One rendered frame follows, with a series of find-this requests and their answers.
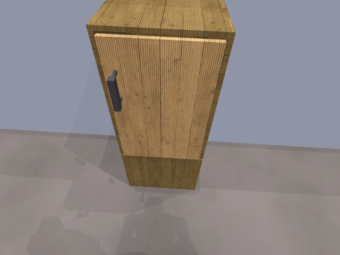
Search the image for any cupboard door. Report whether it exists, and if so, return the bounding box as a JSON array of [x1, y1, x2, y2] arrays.
[[93, 33, 227, 160]]

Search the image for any handle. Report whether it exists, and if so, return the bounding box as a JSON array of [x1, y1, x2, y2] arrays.
[[106, 70, 122, 112]]

